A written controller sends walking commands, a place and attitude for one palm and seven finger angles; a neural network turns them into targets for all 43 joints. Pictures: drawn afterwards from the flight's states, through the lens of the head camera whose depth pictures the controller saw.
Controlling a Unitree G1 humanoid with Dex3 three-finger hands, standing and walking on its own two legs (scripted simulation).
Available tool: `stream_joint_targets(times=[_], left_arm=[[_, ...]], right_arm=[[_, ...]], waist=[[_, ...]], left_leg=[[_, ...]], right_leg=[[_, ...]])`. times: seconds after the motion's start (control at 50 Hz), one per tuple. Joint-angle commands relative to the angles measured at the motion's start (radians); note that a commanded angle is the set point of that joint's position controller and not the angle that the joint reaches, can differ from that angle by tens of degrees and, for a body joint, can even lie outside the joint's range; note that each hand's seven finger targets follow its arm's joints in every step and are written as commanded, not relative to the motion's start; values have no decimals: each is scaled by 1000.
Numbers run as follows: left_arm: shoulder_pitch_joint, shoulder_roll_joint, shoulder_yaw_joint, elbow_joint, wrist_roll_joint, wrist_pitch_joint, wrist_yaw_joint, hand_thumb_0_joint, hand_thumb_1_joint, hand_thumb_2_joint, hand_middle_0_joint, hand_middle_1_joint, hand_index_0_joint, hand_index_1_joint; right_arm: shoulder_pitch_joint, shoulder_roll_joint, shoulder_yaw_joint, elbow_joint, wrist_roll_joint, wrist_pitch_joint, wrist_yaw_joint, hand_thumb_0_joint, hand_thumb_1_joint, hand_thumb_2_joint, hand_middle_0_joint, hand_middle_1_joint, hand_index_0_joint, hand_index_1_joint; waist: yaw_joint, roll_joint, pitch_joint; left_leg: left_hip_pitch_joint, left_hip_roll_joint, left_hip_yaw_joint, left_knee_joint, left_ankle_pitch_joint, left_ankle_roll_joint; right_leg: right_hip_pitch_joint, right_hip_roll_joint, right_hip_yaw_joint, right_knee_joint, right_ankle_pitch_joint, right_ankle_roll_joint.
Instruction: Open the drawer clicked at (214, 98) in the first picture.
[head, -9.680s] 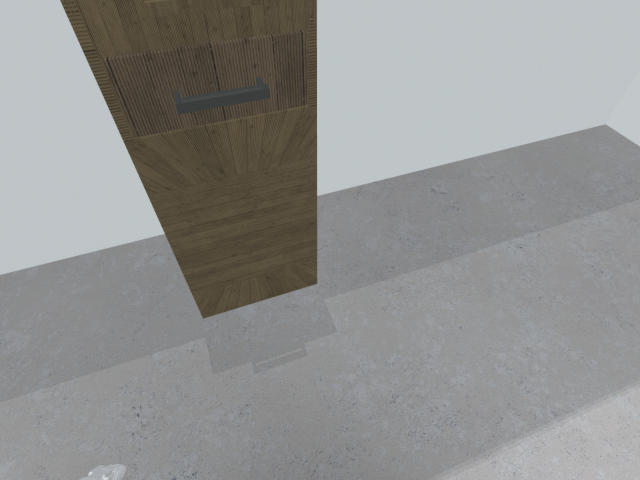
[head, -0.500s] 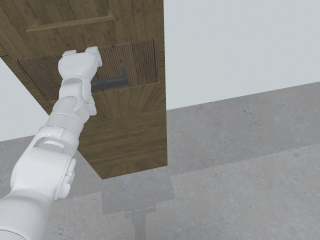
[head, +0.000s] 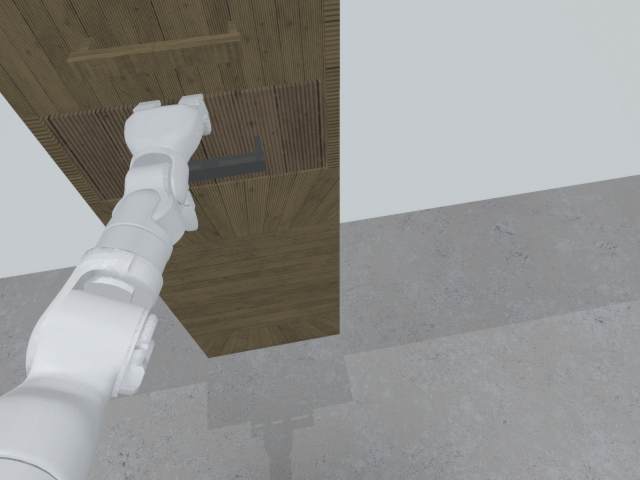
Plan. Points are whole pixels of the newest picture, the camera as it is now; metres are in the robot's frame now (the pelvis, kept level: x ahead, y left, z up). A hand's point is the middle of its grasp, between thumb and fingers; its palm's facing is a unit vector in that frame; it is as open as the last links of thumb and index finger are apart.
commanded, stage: lower the fingers behind the handle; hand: left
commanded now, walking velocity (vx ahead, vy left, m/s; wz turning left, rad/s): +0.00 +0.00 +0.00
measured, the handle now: (202, 160) +0.56 +0.16 +0.08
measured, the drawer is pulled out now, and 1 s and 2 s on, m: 0.00 0.00 0.00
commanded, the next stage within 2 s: close the thumb around the handle in 1.56 s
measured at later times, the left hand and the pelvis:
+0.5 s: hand (188, 183) +0.50 +0.17 +0.09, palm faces +0.00 -0.02 -1.00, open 13.9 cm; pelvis +0.00 +0.00 +0.00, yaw +0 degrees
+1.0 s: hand (197, 196) +0.50 +0.17 +0.05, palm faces -0.02 -0.02 -1.00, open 13.9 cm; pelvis +0.00 +0.01 -0.01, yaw +0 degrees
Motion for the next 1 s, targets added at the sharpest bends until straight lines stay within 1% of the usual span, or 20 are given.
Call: stream_joint_targets(times=[0.0,0.04,0.06,0.12,0.16,0.2,0.22,0.26,0.3,0.48,0.52,0.56,0.62,0.68,0.76,0.8,0.84,0.9,0.92,0.98], left_arm=[[-514,186,22,-211,14,-11,53,0,-500,300,-300,-1200,-300,-1200],[-491,227,53,-167,11,-2,60,0,-500,300,-300,-1200,-300,-1200],[-496,214,37,-155,10,3,60,0,-500,300,-300,-1200,-300,-1200],[-546,233,52,-215,20,-21,72,0,-500,300,-300,-1200,-300,-1200],[-532,214,45,-222,23,-31,81,0,-500,300,-300,-1200,-300,-1200],[-496,209,59,-212,16,-36,88,0,-500,300,-300,-1200,-300,-1200],[-485,231,73,-212,19,-35,95,0,-500,300,-300,-1200,-300,-1200],[-458,190,48,-199,21,-24,108,0,-500,300,-300,-1200,-300,-1200],[-454,217,73,-174,23,-15,119,0,-500,300,-300,-1200,-300,-1200],[-519,184,34,-172,33,-12,143,0,-500,300,-300,-1200,-300,-1200],[-514,222,64,-149,36,-17,149,0,-500,300,-300,-1200,-300,-1200],[-489,182,41,-142,38,-18,154,0,-500,300,-300,-1200,-300,-1200],[-487,234,79,-111,44,-14,164,0,-500,300,-300,-1200,-300,-1200],[-469,211,66,-114,47,-12,172,0,-500,300,-300,-1200,-300,-1200],[-470,178,41,-91,41,-11,175,0,-500,300,-300,-1200,-300,-1200],[-494,214,67,-100,41,-23,179,0,-500,300,-300,-1200,-300,-1200],[-503,192,43,-95,47,-25,186,0,-500,300,-300,-1200,-300,-1200],[-522,223,77,-117,51,-41,202,0,-500,300,-300,-1200,-300,-1200],[-518,215,66,-107,55,-40,207,0,-500,300,-300,-1200,-300,-1200],[-478,181,54,-61,53,-23,220,0,-500,300,-300,-1200,-300,-1200]], right_arm=[[62,-126,-45,-77,2,-22,-11,0,-900,-900,200,300,200,300],[69,-136,-42,-65,3,-19,-13,0,-900,-900,200,300,200,300],[65,-136,-40,-65,4,-19,-14,0,-900,-900,200,300,200,300],[81,-133,-49,-64,-1,-23,-12,0,-900,-900,200,300,200,300],[90,-128,-50,-64,-4,-26,-9,0,-900,-900,200,300,200,300],[96,-129,-54,-63,-7,-26,-5,0,-900,-900,200,300,200,300],[95,-131,-55,-60,-8,-24,-5,0,-900,-900,200,300,200,300],[90,-129,-54,-60,-7,-24,1,0,-900,-900,200,300,200,300],[88,-136,-53,-57,-6,-23,1,0,-900,-900,200,300,200,300],[108,-134,-57,-45,-9,-31,-3,0,-900,-900,200,300,200,300],[115,-136,-57,-38,-10,-33,-6,0,-900,-900,200,300,200,300],[119,-132,-57,-42,-11,-36,-4,0,-900,-900,200,300,200,300],[126,-140,-56,-38,-11,-35,-5,0,-900,-900,200,300,200,300],[129,-136,-59,-43,-12,-40,-2,0,-900,-900,200,300,200,300],[137,-139,-60,-38,-12,-43,-1,0,-900,-900,200,300,200,300],[140,-144,-60,-36,-11,-45,-5,0,-900,-900,200,300,200,300],[146,-138,-58,-32,-11,-50,-5,0,-900,-900,200,300,200,300],[160,-139,-64,-28,-18,-55,-5,0,-900,-900,200,300,200,300],[166,-137,-63,-24,-21,-56,-3,0,-900,-900,200,300,200,300],[172,-137,-64,-19,-22,-57,2,0,-900,-900,200,300,200,300]], waist=[[-26,-72,-393],[-26,-99,-354],[-31,-93,-335],[-25,-42,-422],[-22,-31,-436],[-19,-66,-447],[-17,-59,-444],[-15,-62,-410],[-15,-75,-391],[-45,-49,-408],[-48,-56,-408],[-42,-56,-416],[-41,-63,-414],[-39,-48,-421],[-60,-73,-386],[-63,-76,-401],[-66,-47,-393],[-63,-29,-450],[-64,-4,-456],[-69,-32,-432]], left_leg=[[170,-30,7,7,431,40],[136,-30,4,-1,386,39],[126,-30,7,-3,366,39],[159,-31,5,12,405,39],[168,-29,2,22,442,37],[166,-29,2,31,482,38],[158,-27,1,29,473,37],[146,-27,3,26,459,35],[126,-28,4,19,437,35],[135,-28,1,30,394,38],[122,-27,0,34,384,39],[122,-27,2,39,405,37],[96,-27,2,42,397,36],[99,-26,5,51,401,36],[85,-25,4,53,367,38],[78,-28,1,57,359,40],[69,-29,2,60,341,40],[92,-28,-4,82,390,38],[91,-27,-4,85,395,36],[75,-23,-5,93,397,34]], right_leg=[[226,31,-5,-25,433,-10],[212,33,-6,-24,405,-8],[200,31,-4,-29,390,-7],[218,32,4,-15,413,-11],[215,34,0,-5,436,-13],[234,37,-4,0,471,-12],[229,36,-3,3,467,-10],[206,39,-9,1,447,-11],[210,39,-9,-5,424,-14],[162,42,-4,-3,382,-10],[163,40,-2,0,381,-10],[160,42,-7,7,393,-11],[161,42,-5,14,394,-10],[153,44,-5,18,393,-11],[122,46,-6,9,367,-7],[129,46,-2,10,359,-8],[109,45,0,15,345,-8],[110,49,1,29,369,-12],[103,47,0,37,373,-11],[77,52,-9,42,366,-10]])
